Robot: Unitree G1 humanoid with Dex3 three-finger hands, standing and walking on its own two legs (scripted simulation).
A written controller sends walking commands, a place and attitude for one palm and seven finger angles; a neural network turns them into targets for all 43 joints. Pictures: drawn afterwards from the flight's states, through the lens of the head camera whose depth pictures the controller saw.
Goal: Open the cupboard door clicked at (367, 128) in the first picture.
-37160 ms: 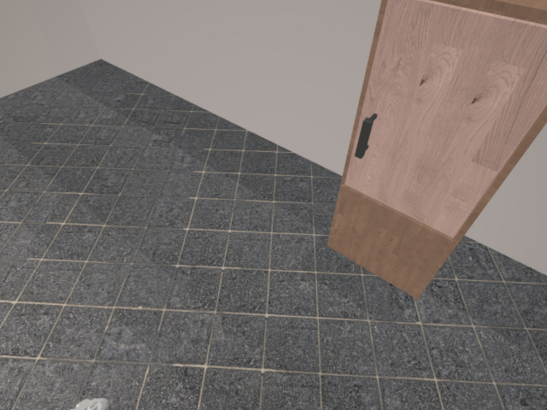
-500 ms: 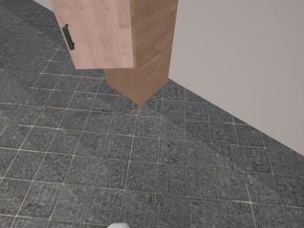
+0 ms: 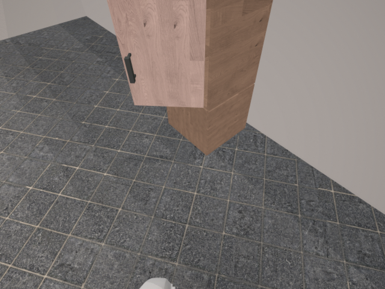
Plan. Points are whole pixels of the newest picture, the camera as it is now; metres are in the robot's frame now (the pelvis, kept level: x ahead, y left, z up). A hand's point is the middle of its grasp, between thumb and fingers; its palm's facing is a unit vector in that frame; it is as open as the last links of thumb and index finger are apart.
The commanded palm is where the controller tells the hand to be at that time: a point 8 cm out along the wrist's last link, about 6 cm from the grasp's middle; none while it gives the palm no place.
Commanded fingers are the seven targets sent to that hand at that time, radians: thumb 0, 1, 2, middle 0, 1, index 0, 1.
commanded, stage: take the last steps up to it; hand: left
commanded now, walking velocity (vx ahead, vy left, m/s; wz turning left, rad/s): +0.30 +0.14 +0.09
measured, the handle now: (131, 68) +1.02 +0.36 -0.11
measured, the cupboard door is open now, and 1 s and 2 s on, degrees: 45 45 45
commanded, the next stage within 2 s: come to a stop and stand still in 1.06 s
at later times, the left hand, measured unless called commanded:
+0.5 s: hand (93, 254) +0.22 +0.28 -0.16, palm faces +0.06 -0.98 -0.20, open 7.4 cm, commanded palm none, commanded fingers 0.00 0.90 0.90 -0.20 -0.30 -0.20 -0.30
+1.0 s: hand (99, 227) +0.30 +0.30 -0.18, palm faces +0.10 -0.98 -0.17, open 7.3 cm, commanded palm none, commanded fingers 0.00 0.90 0.90 -0.20 -0.30 -0.20 -0.30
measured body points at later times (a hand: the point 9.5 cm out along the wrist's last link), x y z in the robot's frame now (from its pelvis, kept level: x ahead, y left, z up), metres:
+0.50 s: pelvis +0.15 +0.09 +0.00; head +0.18 +0.09 +0.45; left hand +0.22 +0.33 -0.15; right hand +0.19 -0.14 -0.15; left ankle +0.16 +0.18 -0.74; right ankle +0.20 -0.02 -0.69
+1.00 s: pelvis +0.34 +0.12 -0.01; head +0.36 +0.13 +0.44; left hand +0.30 +0.35 -0.17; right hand +0.42 -0.12 -0.15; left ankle +0.43 +0.24 -0.74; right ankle +0.26 -0.01 -0.74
